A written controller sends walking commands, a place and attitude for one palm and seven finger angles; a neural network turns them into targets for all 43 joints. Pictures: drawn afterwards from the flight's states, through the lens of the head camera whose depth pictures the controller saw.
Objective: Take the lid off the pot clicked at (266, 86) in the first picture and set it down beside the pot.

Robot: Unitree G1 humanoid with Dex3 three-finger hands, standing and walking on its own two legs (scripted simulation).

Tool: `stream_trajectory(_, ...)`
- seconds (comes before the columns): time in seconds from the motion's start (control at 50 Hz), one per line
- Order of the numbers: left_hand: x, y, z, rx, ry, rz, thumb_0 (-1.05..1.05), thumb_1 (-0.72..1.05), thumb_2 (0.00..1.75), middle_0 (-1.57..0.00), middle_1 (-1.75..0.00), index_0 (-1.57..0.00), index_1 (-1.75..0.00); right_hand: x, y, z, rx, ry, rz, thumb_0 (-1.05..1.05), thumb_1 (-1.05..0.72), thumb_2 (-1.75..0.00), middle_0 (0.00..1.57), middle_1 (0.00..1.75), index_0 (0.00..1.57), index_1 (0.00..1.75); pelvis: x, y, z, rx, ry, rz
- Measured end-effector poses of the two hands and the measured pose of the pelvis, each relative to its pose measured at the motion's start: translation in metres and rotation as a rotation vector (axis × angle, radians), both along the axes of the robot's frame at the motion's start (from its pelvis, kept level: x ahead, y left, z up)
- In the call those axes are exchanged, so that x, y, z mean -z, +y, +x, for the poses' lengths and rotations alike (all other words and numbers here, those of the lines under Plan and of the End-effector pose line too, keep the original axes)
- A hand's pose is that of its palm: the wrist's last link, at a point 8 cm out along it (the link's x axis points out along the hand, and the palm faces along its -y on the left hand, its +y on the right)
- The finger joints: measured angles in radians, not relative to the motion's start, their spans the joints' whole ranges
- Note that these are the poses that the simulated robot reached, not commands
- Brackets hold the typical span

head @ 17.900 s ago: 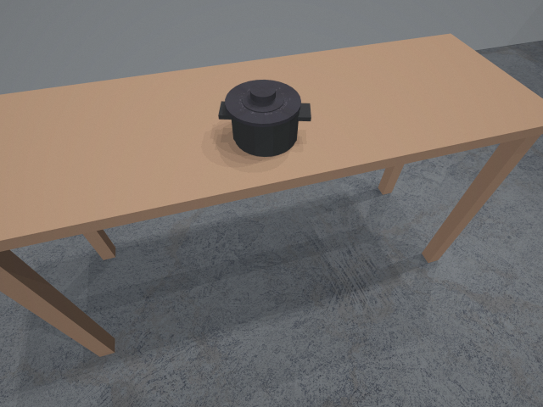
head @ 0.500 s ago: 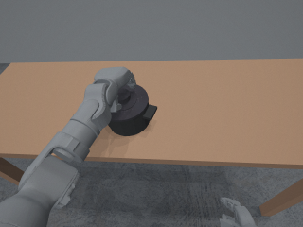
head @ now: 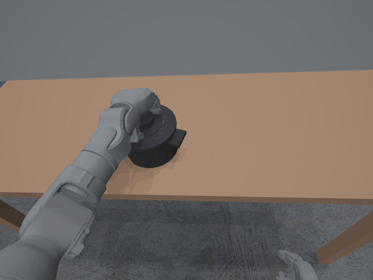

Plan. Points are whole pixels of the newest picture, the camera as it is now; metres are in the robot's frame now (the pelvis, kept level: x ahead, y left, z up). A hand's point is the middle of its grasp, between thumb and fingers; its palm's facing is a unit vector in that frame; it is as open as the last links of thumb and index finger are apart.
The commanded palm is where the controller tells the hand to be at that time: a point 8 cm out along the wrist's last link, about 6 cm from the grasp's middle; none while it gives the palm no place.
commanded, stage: lower the open fingers around the knob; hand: left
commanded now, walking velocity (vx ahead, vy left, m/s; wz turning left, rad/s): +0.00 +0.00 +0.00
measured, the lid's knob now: (143, 119) +0.47 +0.12 +0.09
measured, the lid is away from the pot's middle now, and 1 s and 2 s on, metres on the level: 0.00 0.01 0.00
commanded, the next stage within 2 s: close the fingers and squeeze the knob in 0.02 s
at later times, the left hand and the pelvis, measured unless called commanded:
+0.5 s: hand (142, 124) +0.43 +0.11 +0.11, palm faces -0.29 -0.04 -0.96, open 9.6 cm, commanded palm +0.41 +0.12 +0.17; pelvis +0.00 +0.01 +0.00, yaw +0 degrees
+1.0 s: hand (141, 122) +0.43 +0.12 +0.11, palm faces -0.30 -0.05 -0.95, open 7.9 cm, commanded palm +0.42 +0.12 +0.17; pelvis +0.00 +0.01 +0.00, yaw +0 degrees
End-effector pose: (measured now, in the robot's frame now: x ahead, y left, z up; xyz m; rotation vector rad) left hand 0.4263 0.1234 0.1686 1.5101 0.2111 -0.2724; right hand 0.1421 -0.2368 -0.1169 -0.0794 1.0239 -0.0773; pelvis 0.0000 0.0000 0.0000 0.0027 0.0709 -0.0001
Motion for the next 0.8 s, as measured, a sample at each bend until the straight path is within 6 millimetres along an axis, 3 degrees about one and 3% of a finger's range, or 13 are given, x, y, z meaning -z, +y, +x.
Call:
stream_trajectory(0.22, 0.002, -0.001, -0.004, 0.008, -0.002, -0.005, 0.0, -0.3, 1.4, -0.77, -0.1, -0.82, -0.11, -0.001, 0.005, 0.004, -0.003, -0.007, 0.013, 0.01, -0.91, -0.9, 0.2, 0.3, 0.2, 0.3, 0.0, 0.002, 0.0, 0.0, -0.005, -0.001)
stream_trajectory(0.54, 0.003, -0.007, -0.002, 0.024, -0.02, -0.016, 0.0, -0.09, 1.17, -0.62, -0.58, -0.67, -0.59, -0.002, 0.016, 0.014, -0.019, -0.022, 0.028, 0.01, -0.91, -0.9, 0.2, 0.3, 0.2, 0.3, 0.0, 0.007, 0.002, 0.001, 0.001, -0.001)
stream_trajectory(0.8, 0.004, -0.004, 0.001, 0.015, -0.025, -0.018, 0.0, 0.07, 1.08, -0.6, -0.79, -0.67, -0.82, -0.002, 0.014, 0.013, -0.013, -0.013, 0.022, 0.01, -0.91, -0.9, 0.2, 0.3, 0.2, 0.3, 0.0, 0.007, 0.005, 0.006, 0.003, -0.003)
